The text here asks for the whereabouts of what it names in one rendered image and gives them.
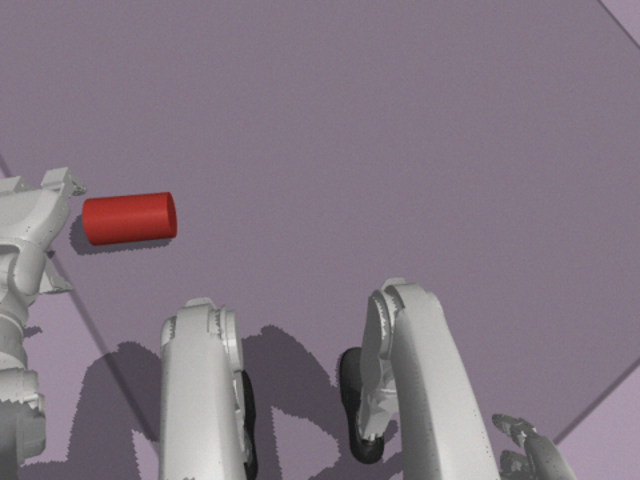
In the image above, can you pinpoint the right robot hand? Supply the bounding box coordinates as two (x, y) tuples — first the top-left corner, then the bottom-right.
(492, 414), (578, 480)

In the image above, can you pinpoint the right robot foot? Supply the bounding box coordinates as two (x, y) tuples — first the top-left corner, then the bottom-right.
(339, 347), (384, 464)

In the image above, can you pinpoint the left robot foot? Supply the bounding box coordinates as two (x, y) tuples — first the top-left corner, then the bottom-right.
(241, 369), (258, 480)

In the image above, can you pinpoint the left robot arm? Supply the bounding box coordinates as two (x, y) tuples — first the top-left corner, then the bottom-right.
(0, 237), (46, 480)

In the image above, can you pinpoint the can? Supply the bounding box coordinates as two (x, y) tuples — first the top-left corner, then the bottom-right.
(82, 192), (177, 246)

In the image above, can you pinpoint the left robot hand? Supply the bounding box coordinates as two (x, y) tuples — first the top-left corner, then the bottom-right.
(0, 167), (87, 295)

